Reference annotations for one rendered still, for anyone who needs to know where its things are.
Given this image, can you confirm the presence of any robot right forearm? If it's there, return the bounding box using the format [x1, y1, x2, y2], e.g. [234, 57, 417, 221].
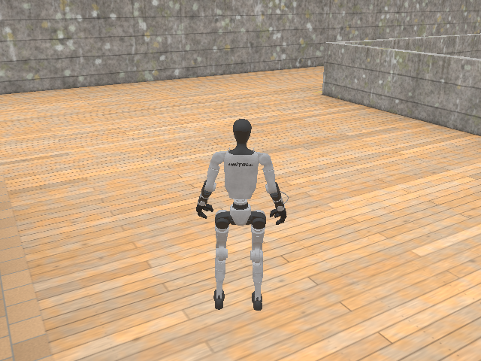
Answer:
[270, 182, 285, 211]

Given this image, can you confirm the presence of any robot left forearm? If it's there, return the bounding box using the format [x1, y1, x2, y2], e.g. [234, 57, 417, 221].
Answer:
[198, 180, 212, 206]

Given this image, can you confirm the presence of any left robot upper arm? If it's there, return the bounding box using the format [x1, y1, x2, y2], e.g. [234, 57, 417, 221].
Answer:
[204, 151, 226, 192]

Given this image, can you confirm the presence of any robot right foot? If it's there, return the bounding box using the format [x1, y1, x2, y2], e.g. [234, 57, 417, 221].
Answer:
[252, 291, 262, 311]

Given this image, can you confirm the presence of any right robot upper arm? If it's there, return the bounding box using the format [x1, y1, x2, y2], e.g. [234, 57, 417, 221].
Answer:
[257, 152, 277, 194]

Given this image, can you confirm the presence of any robot right hand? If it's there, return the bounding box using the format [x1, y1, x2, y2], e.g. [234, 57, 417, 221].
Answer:
[270, 208, 287, 225]

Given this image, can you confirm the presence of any humanoid robot torso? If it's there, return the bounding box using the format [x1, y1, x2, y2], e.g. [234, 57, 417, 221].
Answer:
[224, 148, 259, 226]

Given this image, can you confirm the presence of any robot left hand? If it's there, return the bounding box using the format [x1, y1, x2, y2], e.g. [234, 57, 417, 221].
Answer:
[196, 204, 213, 219]

